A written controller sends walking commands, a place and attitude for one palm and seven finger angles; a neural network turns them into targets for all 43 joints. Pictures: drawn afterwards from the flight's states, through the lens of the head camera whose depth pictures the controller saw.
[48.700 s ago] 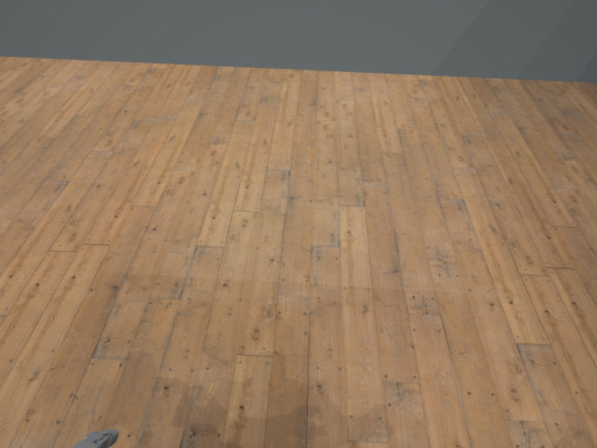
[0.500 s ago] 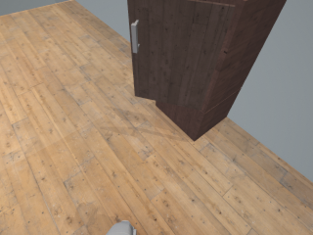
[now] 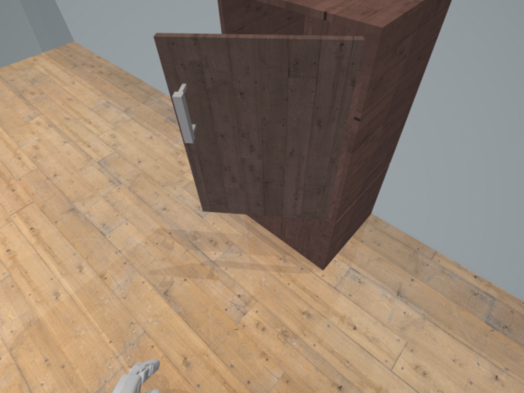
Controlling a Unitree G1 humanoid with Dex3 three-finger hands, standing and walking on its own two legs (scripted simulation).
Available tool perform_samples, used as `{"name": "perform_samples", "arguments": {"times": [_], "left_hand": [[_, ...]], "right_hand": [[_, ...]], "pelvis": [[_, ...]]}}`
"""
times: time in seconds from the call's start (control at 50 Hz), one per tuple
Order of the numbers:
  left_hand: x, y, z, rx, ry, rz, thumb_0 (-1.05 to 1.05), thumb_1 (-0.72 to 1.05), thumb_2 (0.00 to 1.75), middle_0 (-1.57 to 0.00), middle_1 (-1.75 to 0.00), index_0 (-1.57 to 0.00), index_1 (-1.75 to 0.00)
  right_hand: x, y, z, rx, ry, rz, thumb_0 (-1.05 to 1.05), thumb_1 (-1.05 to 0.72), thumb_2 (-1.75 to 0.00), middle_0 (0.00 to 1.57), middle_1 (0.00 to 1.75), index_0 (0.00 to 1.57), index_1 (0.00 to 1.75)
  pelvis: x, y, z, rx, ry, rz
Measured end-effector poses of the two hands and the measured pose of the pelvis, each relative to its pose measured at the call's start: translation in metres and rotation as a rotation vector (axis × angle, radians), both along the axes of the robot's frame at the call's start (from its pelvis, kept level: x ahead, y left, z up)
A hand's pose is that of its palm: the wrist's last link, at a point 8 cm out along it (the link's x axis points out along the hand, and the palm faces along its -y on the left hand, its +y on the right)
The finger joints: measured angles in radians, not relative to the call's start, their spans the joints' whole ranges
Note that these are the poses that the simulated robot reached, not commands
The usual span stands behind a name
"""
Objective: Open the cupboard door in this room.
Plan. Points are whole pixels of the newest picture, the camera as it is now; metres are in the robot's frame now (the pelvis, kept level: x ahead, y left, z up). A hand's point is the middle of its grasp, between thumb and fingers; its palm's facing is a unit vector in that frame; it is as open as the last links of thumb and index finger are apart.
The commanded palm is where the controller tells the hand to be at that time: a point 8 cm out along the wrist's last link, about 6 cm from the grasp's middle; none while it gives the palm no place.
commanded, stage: take the last steps up to it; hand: left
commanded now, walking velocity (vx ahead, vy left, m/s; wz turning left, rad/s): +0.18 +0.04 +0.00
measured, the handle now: (186, 113) +0.70 +0.21 +0.03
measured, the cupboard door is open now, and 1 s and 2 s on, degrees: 36 36 36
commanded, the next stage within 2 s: come to a stop and stand still in 0.10 s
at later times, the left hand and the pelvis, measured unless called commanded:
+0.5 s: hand out of the picture +0.12 +0.23 -0.17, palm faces +0.04 -0.98 -0.20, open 7.3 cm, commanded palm none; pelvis +0.12 +0.04 +0.01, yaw -2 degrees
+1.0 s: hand (160, 391) +0.16 +0.20 -0.16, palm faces +0.05 -0.98 -0.19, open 7.3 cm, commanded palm none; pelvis +0.11 +0.01 +0.01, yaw +0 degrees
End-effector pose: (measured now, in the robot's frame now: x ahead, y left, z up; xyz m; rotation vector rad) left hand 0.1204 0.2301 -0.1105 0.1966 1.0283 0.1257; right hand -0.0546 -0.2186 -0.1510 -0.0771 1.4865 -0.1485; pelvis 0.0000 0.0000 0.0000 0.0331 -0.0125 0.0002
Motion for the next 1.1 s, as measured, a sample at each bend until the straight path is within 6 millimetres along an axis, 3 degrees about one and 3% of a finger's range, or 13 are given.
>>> {"name": "perform_samples", "arguments": {"times": [0.06,0.12,0.22,0.34,0.42,0.48,0.54,0.64,0.7,0.78,0.86,0.98,1.1], "left_hand": [[0.006,-0.006,-0.002,-0.016,0.018,0.016,0.0,0.91,0.9,-0.2,-0.3,-0.2,-0.3],[-0.004,-0.006,-0.005,-0.032,0.092,0.061,-0.01,0.92,0.9,-0.2,-0.3,-0.2,-0.3],[-0.02,0.02,-0.012,-0.023,0.213,0.124,-0.02,0.95,0.9,-0.21,-0.3,-0.2,-0.3],[-0.032,0.042,-0.037,-0.045,0.377,0.163,-0.01,0.93,0.9,-0.2,-0.3,-0.2,-0.3],[-0.027,0.044,-0.038,-0.052,0.438,0.15,0.0,0.92,0.9,-0.2,-0.3,-0.2,-0.3],[-0.014,0.045,-0.033,-0.041,0.44,0.126,0.0,0.92,0.9,-0.2,-0.3,-0.2,-0.3],[0.004,0.045,-0.026,-0.016,0.399,0.103,0.0,0.92,0.9,-0.2,-0.3,-0.2,-0.3],[0.033,0.038,-0.017,0.035,0.261,0.082,0.0,0.91,0.9,-0.2,-0.3,-0.2,-0.3],[0.039,0.028,-0.014,0.052,0.213,0.071,0.0,0.91,0.9,-0.2,-0.3,-0.2,-0.3],[0.041,0.011,-0.009,0.026,0.2,0.056,0.0,0.91,0.9,-0.2,-0.3,-0.2,-0.3],[0.041,0.002,-0.011,-0.006,0.204,0.052,0.0,0.92,0.9,-0.2,-0.3,-0.2,-0.3],[0.031,0.013,-0.023,-0.035,0.242,0.087,0.0,0.92,0.9,-0.21,-0.3,-0.2,-0.3],[0.014,0.019,-0.025,-0.028,0.29,0.081,0.0,0.91,0.9,-0.2,-0.3,-0.2,-0.3]], "right_hand": [[0.018,-0.001,0.004,0.0,0.029,-0.002,0.01,-0.91,-0.9,0.2,0.3,0.2,0.3],[0.055,-0.001,0.013,-0.014,-0.007,0.006,0.01,-0.91,-0.9,0.2,0.3,0.2,0.3],[0.13,0.008,0.024,-0.033,-0.111,0.051,0.01,-0.91,-0.9,0.19,0.3,0.2,0.3],[0.202,0.025,0.021,-0.095,-0.191,0.099,0.01,-0.93,-0.9,0.19,0.3,0.2,0.3],[0.236,0.037,0.025,-0.103,-0.221,0.102,0.01,-0.92,-0.9,0.19,0.3,0.2,0.3],[0.25,0.038,0.026,-0.099,-0.25,0.09,0.01,-0.92,-0.9,0.2,0.3,0.2,0.3],[0.252,0.029,0.026,-0.097,-0.267,0.071,0.0,-0.91,-0.9,0.2,0.3,0.21,0.3],[0.238,0.001,0.014,-0.089,-0.258,0.051,0.0,-0.91,-0.9,0.2,0.3,0.21,0.3],[0.224,-0.016,0.008,-0.077,-0.224,0.037,0.0,-0.91,-0.9,0.2,0.3,0.21,0.3],[0.205,-0.026,0.014,-0.076,-0.175,0.026,0.01,-0.91,-0.9,0.2,0.3,0.2,0.3],[0.188,-0.025,0.02,-0.084,-0.137,0.022,0.01,-0.91,-0.9,0.19,0.3,0.2,0.3],[0.168,-0.008,0.022,-0.094,-0.078,0.048,0.01,-0.91,-0.9,0.19,0.3,0.2,0.3],[0.166,0.014,0.023,-0.068,-0.087,0.057,0.01,-0.91,-0.9,0.19,0.3,0.2,0.3]], "pelvis": [[0.019,0.0,0.003,-0.018,-0.006,0.01],[0.038,0.002,0.011,-0.025,0.003,0.012],[0.07,0.012,0.016,-0.028,0.014,0.019],[0.11,0.039,0.003,-0.045,0.002,0.008],[0.12,0.044,0.005,-0.031,0.015,-0.011],[0.117,0.043,0.008,-0.038,0.025,-0.027],[0.111,0.037,0.009,-0.048,0.03,-0.037],[0.103,0.018,0.003,-0.034,0.024,-0.034],[0.101,0.008,0.0,-0.023,0.014,-0.021],[0.104,0.003,0.008,-0.018,0.013,-0.02],[0.106,0.004,0.012,-0.012,0.017,-0.021],[0.105,0.012,0.01,-0.03,0.015,-0.007],[0.105,0.022,0.012,-0.042,0.018,-0.018]]}}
